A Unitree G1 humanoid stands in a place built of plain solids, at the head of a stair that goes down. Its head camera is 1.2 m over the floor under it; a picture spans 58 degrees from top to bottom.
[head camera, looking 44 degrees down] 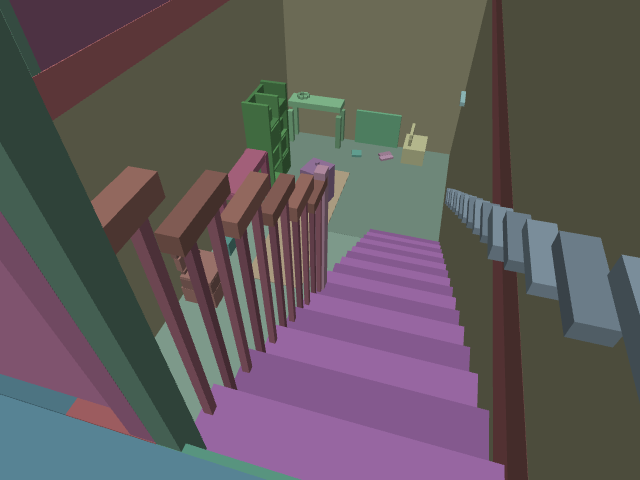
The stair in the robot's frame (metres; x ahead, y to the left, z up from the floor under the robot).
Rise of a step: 0.18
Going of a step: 0.26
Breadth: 0.95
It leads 16 degrees to the right of straight ahead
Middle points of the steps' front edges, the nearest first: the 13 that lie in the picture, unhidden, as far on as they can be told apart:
0.59 -0.09 -0.18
0.84 -0.16 -0.35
1.08 -0.23 -0.53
1.33 -0.30 -0.71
1.57 -0.37 -0.88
1.82 -0.44 -1.06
2.07 -0.51 -1.24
2.31 -0.58 -1.42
2.56 -0.65 -1.59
2.80 -0.72 -1.77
3.05 -0.79 -1.95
3.29 -0.86 -2.12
3.54 -0.93 -2.30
